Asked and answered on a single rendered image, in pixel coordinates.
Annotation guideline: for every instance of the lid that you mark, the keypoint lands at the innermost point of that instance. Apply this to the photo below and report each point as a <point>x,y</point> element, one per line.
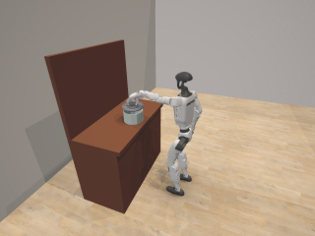
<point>132,108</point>

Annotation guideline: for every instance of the robot right foot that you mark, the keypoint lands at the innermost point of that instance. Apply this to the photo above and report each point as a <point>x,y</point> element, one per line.
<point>188,178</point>

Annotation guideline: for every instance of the right robot forearm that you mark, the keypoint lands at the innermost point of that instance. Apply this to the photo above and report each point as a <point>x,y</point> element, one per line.
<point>195,119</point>

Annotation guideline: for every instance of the pot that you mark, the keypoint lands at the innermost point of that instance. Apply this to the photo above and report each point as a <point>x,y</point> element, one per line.
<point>133,118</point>

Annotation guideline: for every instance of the left robot hand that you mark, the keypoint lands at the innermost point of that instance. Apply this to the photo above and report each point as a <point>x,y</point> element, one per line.
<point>132,97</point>

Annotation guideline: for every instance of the right robot upper arm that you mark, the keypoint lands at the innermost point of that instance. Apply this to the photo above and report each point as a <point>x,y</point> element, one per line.
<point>198,109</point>

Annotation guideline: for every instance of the table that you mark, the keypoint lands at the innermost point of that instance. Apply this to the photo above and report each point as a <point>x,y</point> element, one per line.
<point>112,158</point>

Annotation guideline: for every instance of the left robot upper arm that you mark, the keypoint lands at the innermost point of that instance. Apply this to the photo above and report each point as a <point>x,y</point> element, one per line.
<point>171,101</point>

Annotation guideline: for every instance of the left robot shin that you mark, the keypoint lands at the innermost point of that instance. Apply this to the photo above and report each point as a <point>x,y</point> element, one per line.
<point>174,176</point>

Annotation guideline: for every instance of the left robot forearm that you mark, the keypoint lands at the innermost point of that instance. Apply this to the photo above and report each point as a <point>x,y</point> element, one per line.
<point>147,94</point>

